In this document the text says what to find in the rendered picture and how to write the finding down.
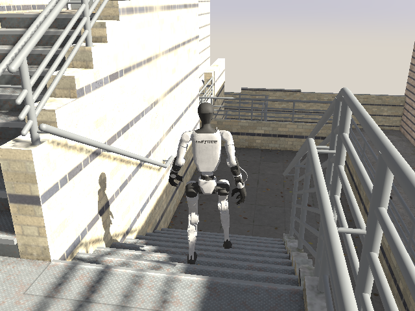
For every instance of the stairs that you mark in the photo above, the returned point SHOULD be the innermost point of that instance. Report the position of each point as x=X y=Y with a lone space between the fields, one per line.
x=257 y=277
x=9 y=111

